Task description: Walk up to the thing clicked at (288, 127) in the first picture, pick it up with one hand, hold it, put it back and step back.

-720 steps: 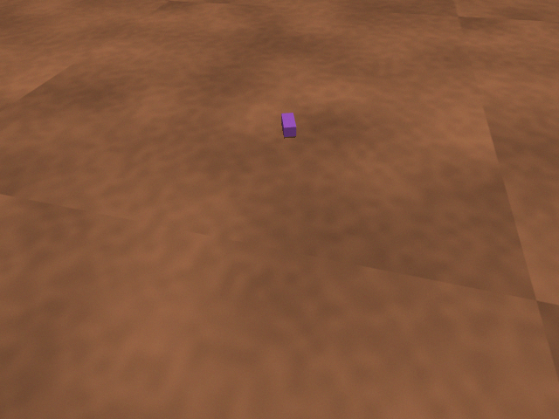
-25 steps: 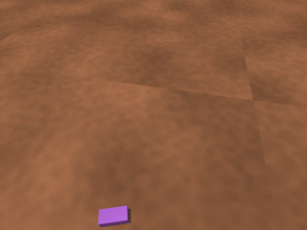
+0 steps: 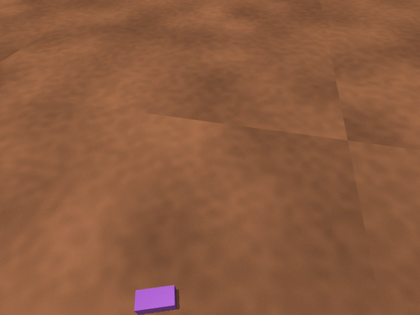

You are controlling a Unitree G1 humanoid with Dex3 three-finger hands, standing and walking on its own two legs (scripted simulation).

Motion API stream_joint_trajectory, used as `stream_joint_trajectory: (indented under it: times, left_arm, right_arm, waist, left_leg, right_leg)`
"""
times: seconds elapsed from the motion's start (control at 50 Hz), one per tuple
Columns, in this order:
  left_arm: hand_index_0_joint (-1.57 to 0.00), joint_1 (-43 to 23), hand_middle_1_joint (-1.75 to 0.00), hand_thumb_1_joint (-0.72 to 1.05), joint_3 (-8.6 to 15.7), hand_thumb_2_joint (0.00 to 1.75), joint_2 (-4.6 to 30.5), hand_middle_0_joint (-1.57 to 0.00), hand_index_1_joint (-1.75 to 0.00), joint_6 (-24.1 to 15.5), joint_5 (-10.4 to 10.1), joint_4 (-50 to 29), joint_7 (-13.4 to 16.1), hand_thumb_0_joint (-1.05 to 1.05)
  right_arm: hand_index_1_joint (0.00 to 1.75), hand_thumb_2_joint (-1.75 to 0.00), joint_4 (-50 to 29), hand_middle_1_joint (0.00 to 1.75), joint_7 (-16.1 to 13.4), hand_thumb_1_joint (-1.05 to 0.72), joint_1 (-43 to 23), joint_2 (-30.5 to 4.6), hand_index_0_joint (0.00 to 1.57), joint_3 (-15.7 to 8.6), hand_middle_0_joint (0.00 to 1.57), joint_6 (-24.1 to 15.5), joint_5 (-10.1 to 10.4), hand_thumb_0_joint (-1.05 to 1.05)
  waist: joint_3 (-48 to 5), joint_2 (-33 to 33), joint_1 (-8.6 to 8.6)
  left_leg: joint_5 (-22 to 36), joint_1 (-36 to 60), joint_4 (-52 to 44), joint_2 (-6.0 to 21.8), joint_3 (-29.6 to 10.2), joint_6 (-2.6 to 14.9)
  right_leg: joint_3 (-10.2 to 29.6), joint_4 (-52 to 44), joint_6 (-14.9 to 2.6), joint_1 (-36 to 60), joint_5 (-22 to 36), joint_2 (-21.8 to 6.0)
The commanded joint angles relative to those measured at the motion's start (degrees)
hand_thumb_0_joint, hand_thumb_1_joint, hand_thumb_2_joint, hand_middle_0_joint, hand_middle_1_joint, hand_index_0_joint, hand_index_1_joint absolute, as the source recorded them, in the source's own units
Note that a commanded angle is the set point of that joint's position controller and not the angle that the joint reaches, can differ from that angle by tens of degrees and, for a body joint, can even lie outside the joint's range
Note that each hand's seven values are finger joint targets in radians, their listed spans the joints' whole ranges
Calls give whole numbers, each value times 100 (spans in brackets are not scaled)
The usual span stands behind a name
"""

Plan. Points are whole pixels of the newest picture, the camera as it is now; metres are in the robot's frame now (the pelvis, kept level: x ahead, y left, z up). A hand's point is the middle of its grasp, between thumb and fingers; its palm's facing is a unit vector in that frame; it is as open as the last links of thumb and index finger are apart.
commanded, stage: stand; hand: left
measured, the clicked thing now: (156, 299) +0.35 +0.27 -0.75
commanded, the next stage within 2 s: walk up in 0.90 s
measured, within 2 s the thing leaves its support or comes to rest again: neither
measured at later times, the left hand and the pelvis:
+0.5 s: hand out of the picture +0.07 +0.25 -0.16, palm faces -0.04 -0.94 -0.34, open 7.3 cm; pelvis +0.00 +0.00 +0.00, yaw +0 degrees
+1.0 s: hand out of the picture +0.07 +0.25 -0.16, palm faces -0.02 -0.93 -0.36, open 7.3 cm; pelvis -0.01 +0.00 +0.00, yaw +0 degrees
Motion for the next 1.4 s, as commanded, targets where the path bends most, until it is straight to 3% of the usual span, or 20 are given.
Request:
stream_joint_trajectory:
  times: [0.0, 0.12, 0.34, 0.86, 0.88, 0.94, 1.02, 1.06, 1.1, 1.12, 1.14, 1.16, 1.2, 1.24, 1.28, 1.3, 1.32, 1.34, 1.36, 1.38]
  left_arm:
    - [-20, -126, -30, 90, 228, 90, 1225, -20, -30, -105, -8, -313, 75, 0]
    - [-20, -101, -30, 90, 211, 90, 1201, -20, -30, -83, -15, -312, 74, 0]
    - [-20, -63, -30, 90, 225, 90, 1210, -20, -30, -85, -7, -335, 74, 0]
    - [-20, -77, -30, 90, 226, 90, 1207, -20, -30, -85, -9, -337, 75, 0]
    - [-20, -198, -30, 90, 389, 90, 1520, -20, -30, -22, -87, -376, 109, 0]
    - [-20, -37, -30, 90, 418, 90, 1428, -20, -30, 32, -91, -559, 166, 0]
    - [-20, 19, -30, 90, 421, 90, 1359, -20, -30, 132, -37, -784, 158, 0]
    - [-20, -10, -30, 90, 488, 90, 1483, -20, -30, 150, -18, -882, 141, 0]
    - [-20, -225, -30, 90, 599, 90, 1776, -20, -30, 156, 9, -998, 138, 0]
    - [-20, -362, -30, 90, 653, 90, 1934, -20, -30, 150, 77, -1126, 152, 0]
    - [-20, -346, -30, 90, 690, 90, 1967, -20, -30, 134, 152, -1219, 167, 0]
    - [-20, -412, -30, 90, 707, 90, 1909, -20, -30, 110, 169, -1332, 179, 0]
    - [-20, -542, -30, 90, 674, 90, 1746, -20, -30, 72, 198, -1450, 201, 0]
    - [-20, -534, -30, 90, 613, 90, 1578, -20, -30, 54, 199, -1477, 185, 0]
    - [-20, -644, -30, 90, 491, 90, 1427, -20, -30, 120, 69, -1517, 141, 0]
    - [-20, -341, -30, 90, 398, 90, 1045, -20, -30, 178, -17, -1506, 122, 0]
    - [-20, 56, -30, 90, 336, 90, 777, -20, -30, 221, -50, -1442, 125, 0]
    - [-20, -38, -30, 90, 462, 90, 1257, -20, -30, 260, -17, -1267, 199, 0]
    - [-20, -214, -30, 90, 477, 90, 1375, -20, -30, 251, -32, -1163, 189, 0]
    - [-20, -222, -30, 90, 466, 90, 1290, -20, -30, 229, -78, -1113, 153, 0]
  right_arm:
    - [30, -90, -328, 30, -119, -90, -281, -1224, 20, -239, 20, -149, 5, 0]
    - [30, -90, -315, 30, -114, -90, -245, -1251, 20, -235, 20, -128, -3, 0]
    - [30, -90, -338, 30, -130, -90, -209, -1267, 20, -237, 20, -157, -4, 0]
    - [30, -90, -377, 30, -133, -90, -129, -1259, 20, -229, 20, -145, 2, 0]
    - [30, -90, -456, 30, -111, -90, -179, -1492, 20, -364, 20, -38, 53, 0]
    - [30, -90, -643, 30, -120, -90, -2, -1517, 20, -473, 20, 72, 115, 0]
    - [30, -90, -930, 30, -119, -90, -147, -1582, 20, -590, 20, 214, 99, 0]
    - [30, -90, -1069, 30, -99, -90, -217, -1458, 20, -589, 20, 265, 76, 0]
    - [30, -90, -1146, 30, -67, -90, -201, -1254, 20, -580, 20, 325, 44, 0]
    - [30, -90, -1244, 30, -36, -90, -143, -1243, 20, -609, 20, 374, 8, 0]
    - [30, -90, -1329, 30, -25, -90, -48, -1216, 20, -628, 20, 415, -30, 0]
    - [30, -90, -1396, 30, -8, -90, 72, -1252, 20, -632, 20, 438, -7, 0]
    - [30, -90, -1460, 30, -7, -90, 320, -1210, 20, -637, 20, 371, 39, 0]
    - [30, -90, -1388, 30, -17, -90, 501, -1184, 20, -599, 20, 248, -6, 0]
    - [30, -90, -1147, 30, -49, -90, 878, -1078, 20, -579, 20, 108, -101, 0]
    - [30, -90, -1209, 30, -97, -90, 693, -1335, 20, -617, 20, 6, -213, 0]
    - [30, -90, -1383, 30, -121, -90, 281, -1746, 20, -651, 20, -85, -262, 0]
    - [30, -90, -1398, 30, -122, -90, 255, -2052, 20, -690, 20, -122, -141, 0]
    - [30, -90, -1414, 30, -134, -90, 75, -1825, 20, -647, 20, -155, -125, 0]
    - [30, -90, -1420, 30, -157, -90, -127, -1543, 20, -527, 20, -202, -115, 0]
  waist:
    - [-567, 64, 18]
    - [-269, 127, 6]
    - [-515, 84, 47]
    - [-426, 108, 16]
    - [27, 271, 2]
    - [-630, 225, -33]
    - [-783, 344, 8]
    - [-649, 47, 35]
    - [-368, -624, 64]
    - [-221, -1034, 63]
    - [-82, -1175, 97]
    - [-22, -1074, 62]
    - [-117, -1113, -72]
    - [-411, -1012, -47]
    - [-599, -395, -251]
    - [-525, 571, -81]
    - [-415, 1302, 321]
    - [-650, 1105, 11]
    - [-394, 768, 51]
    - [-320, 691, 157]
  left_leg:
    - [1187, 703, -93, 688, -562, 124]
    - [575, 426, -216, 634, -565, 93]
    - [1127, 648, -114, 692, -566, 124]
    - [1018, 574, -115, 659, -557, 125]
    - [2112, 334, 241, 626, -585, 177]
    - [2873, 617, 570, 738, -507, 386]
    - [1766, 278, 716, 794, -664, 593]
    - [1022, -14, 1093, 505, -564, 483]
    - [-245, -136, 2076, -103, -247, 204]
    - [-1707, -400, 2818, -338, -291, 168]
    - [-2459, -804, 3548, -327, -631, 178]
    - [-2545, -918, 3971, -262, -923, 198]
    - [-2432, -1099, 3603, -116, -957, 185]
    - [-2202, -938, 2179, -1, -736, 152]
    - [-641, -6, -41, -116, -392, 111]
    - [501, 278, -626, 610, -1622, 245]
    - [1777, 725, -345, 1494, -2861, 543]
    - [1206, 37, -156, 1873, -3062, 1225]
    - [1130, -307, -100, 1667, -2687, 1256]
    - [1645, 40, 107, 1285, -2005, 1090]
  right_leg:
    - [349, -265, -229, -408, 1224, -606]
    - [365, -381, -229, -513, 730, -583]
    - [344, -259, -241, -428, 1134, -597]
    - [355, -316, -242, -401, 1117, -608]
    - [283, 191, -256, -687, 2157, -510]
    - [14, 633, -275, -533, 2418, -388]
    - [95, 1078, -426, -730, 1400, -370]
    - [449, 853, -650, -927, 1274, -639]
    - [1071, 322, -1128, -1410, 1558, -1298]
    - [1483, 158, -1485, -1584, 1697, -1736]
    - [1704, 120, -1762, -1616, 1809, -2009]
    - [1581, 226, -1832, -1628, 1990, -2006]
    - [1152, 603, -1585, -1204, 2295, -1647]
    - [942, 1079, -1249, -633, 2240, -1375]
    - [538, 1908, -885, -663, 1941, -1001]
    - [314, 2651, -506, -1147, 803, -446]
    - [275, 2903, -216, -2153, -1748, 379]
    - [837, 3181, -229, -1490, -2222, 184]
    - [934, 3374, -250, -1289, -2063, 160]
    - [957, 3281, -259, -1415, -1756, 196]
